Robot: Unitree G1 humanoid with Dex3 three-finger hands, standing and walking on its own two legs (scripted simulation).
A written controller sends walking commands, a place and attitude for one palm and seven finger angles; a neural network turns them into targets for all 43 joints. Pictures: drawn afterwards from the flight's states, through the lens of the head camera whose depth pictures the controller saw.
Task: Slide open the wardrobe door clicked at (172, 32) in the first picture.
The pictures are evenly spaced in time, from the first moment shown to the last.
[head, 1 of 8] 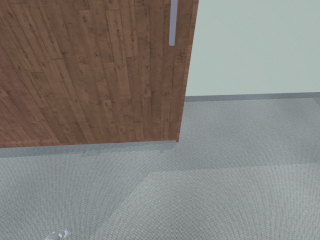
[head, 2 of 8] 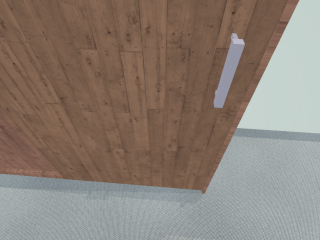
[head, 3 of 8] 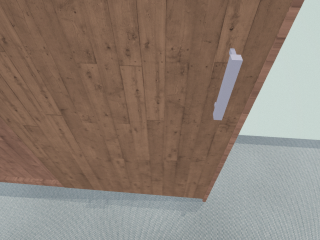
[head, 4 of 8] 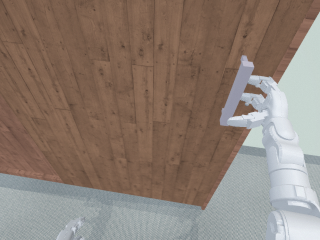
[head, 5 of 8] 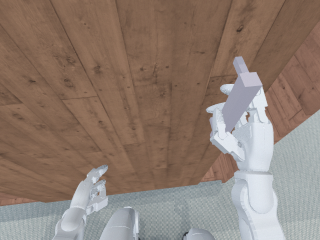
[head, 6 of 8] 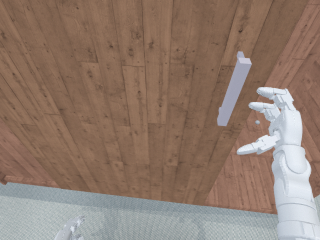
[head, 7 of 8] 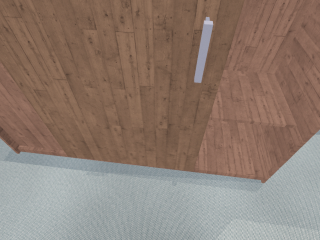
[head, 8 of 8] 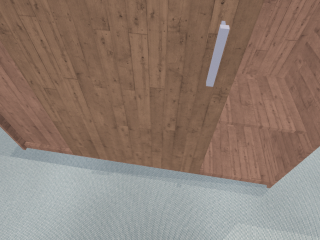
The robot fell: no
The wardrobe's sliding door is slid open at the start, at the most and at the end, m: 0.00 0.46 0.46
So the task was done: yes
